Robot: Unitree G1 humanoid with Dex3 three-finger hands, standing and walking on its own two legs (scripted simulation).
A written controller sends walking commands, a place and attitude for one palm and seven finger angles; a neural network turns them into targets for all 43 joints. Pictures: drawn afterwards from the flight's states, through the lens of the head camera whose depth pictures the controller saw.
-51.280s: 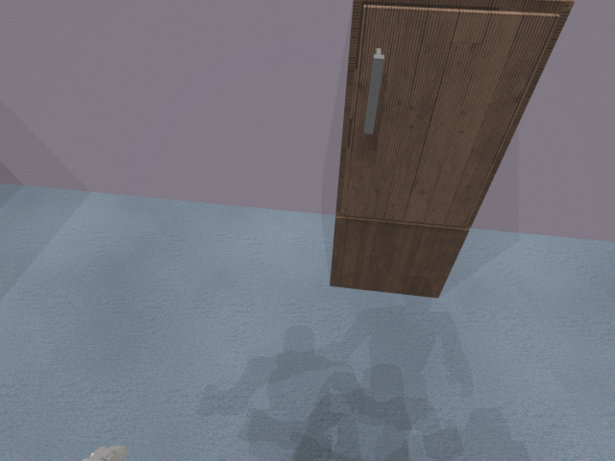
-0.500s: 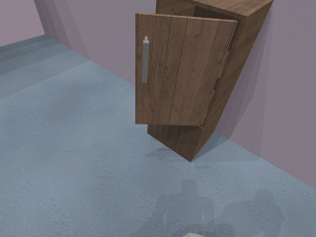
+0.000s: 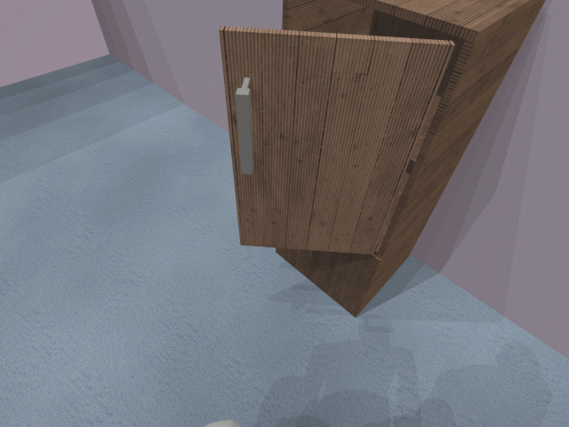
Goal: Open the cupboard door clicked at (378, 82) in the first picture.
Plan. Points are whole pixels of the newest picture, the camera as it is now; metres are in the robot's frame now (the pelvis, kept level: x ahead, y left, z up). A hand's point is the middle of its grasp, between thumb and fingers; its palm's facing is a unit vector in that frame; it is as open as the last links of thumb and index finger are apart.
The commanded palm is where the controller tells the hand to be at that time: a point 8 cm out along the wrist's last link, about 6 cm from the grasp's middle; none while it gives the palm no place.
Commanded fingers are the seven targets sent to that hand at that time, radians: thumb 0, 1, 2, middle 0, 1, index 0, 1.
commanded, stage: shuffle to correct the standing spot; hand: left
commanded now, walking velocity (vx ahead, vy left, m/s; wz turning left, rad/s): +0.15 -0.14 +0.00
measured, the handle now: (246, 128) +0.62 +0.11 +0.09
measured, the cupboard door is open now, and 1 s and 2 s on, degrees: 40 40 40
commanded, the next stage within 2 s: come to a stop and stand still in 0.38 s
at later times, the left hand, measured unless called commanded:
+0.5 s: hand out of the picture +0.08 +0.13 -0.17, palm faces -0.08 -0.97 -0.21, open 16.5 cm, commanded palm none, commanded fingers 0.00 -0.50 0.30 -0.15 -0.30 -0.15 -0.30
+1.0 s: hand out of the picture +0.05 +0.10 -0.16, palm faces +0.10 -0.94 -0.31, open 16.6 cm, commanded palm none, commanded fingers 0.00 -0.50 0.30 -0.15 -0.30 -0.15 -0.30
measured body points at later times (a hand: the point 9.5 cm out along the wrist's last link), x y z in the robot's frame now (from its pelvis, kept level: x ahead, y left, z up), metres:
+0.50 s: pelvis +0.11 -0.07 +0.01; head +0.14 -0.07 +0.45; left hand +0.09 +0.18 -0.15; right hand +0.05 -0.29 -0.15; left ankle +0.07 +0.08 -0.73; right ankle +0.16 -0.22 -0.71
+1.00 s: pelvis +0.08 -0.11 +0.01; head +0.09 -0.13 +0.46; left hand +0.04 +0.15 -0.13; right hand +0.19 -0.35 -0.15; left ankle +0.06 +0.04 -0.67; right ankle +0.17 -0.22 -0.73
